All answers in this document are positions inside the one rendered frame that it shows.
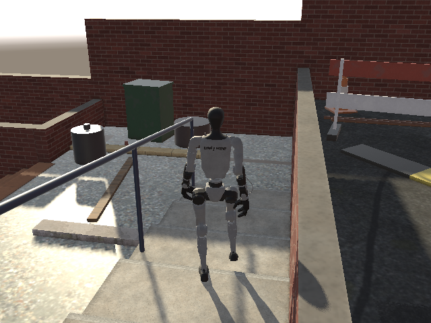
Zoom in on stairs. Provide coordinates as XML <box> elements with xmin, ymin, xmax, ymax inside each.
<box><xmin>0</xmin><ymin>168</ymin><xmax>27</xmax><ymax>186</ymax></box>
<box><xmin>63</xmin><ymin>183</ymin><xmax>291</xmax><ymax>323</ymax></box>

